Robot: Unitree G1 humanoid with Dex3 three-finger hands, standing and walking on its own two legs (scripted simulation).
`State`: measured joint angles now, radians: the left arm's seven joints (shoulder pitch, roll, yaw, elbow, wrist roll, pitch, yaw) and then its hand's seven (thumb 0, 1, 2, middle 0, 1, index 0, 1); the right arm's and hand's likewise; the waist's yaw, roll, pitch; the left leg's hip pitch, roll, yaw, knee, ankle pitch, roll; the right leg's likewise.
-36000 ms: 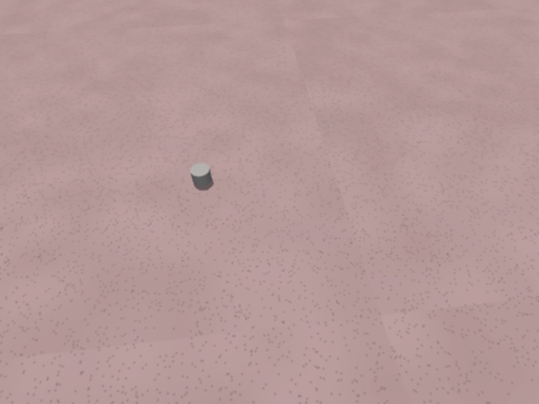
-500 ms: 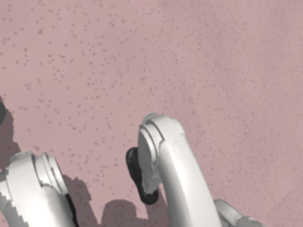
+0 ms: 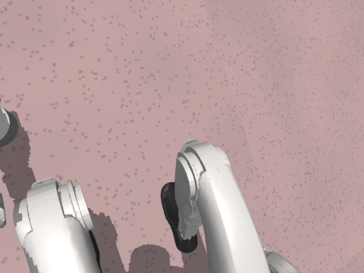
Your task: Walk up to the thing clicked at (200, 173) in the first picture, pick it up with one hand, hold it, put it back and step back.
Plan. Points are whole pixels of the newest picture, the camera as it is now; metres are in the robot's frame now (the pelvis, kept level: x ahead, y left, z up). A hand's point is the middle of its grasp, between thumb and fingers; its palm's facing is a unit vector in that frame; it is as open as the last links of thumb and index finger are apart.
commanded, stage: settle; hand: left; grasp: from above
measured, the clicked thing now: out of the picture +0.45 +0.30 -0.25
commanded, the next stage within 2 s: lift in 0.52 s
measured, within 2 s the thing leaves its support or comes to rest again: neither
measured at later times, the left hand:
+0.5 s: hand out of the picture +0.41 +0.29 -0.13, palm faces -0.46 -0.11 -0.88, open 11.9 cm
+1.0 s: hand out of the picture +0.39 +0.30 -0.06, palm faces -0.46 -0.10 -0.88, open 11.9 cm
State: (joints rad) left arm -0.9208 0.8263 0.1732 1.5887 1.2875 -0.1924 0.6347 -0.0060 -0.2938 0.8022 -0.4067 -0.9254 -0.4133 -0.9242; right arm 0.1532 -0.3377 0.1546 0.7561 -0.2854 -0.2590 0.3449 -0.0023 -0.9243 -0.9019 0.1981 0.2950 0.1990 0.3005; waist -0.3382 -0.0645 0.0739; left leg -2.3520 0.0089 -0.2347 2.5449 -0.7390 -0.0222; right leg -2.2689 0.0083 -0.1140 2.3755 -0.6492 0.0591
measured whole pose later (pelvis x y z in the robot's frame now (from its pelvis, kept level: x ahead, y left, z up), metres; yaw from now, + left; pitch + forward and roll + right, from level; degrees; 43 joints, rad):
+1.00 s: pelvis -0.01 -0.01 +0.09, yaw +7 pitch +35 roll -6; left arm -0.75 0.58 0.01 1.13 1.14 -0.11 0.24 0.00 -0.32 0.79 -0.48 -0.84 -0.49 -0.84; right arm 0.20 -0.28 -0.02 0.72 -0.07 -0.03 0.13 0.00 -0.92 -0.90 0.20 0.30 0.20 0.30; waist -0.18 0.05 -0.14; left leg -2.15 0.01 -0.10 2.22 -0.68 -0.01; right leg -2.11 -0.03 -0.03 2.14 -0.64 0.04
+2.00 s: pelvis +0.04 +0.00 +0.38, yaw +10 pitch +15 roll -2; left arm -0.31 0.39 -0.17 0.80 1.01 0.04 0.15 0.00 -0.31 0.79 -0.46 -0.85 -0.48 -0.84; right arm 0.25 -0.25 -0.03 0.73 0.03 0.00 -0.06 0.00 -0.92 -0.90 0.20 0.30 0.20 0.30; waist -0.07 0.03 -0.13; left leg -0.94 0.05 -0.01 1.15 -0.48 -0.01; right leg -0.93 -0.02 -0.01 1.10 -0.44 0.03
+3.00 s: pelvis +0.08 +0.01 +0.46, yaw +9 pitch +5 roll +0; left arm -0.25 0.38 -0.19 0.71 1.02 0.02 0.04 0.00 -0.32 0.83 -0.44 -0.88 -0.47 -0.86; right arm 0.23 -0.26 -0.05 0.70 0.04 0.05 -0.03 0.00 -0.90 -0.90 0.20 0.30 0.20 0.30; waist -0.02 0.03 -0.05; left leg -0.41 0.04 0.04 0.64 -0.32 -0.01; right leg -0.43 -0.03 0.02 0.63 -0.29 0.03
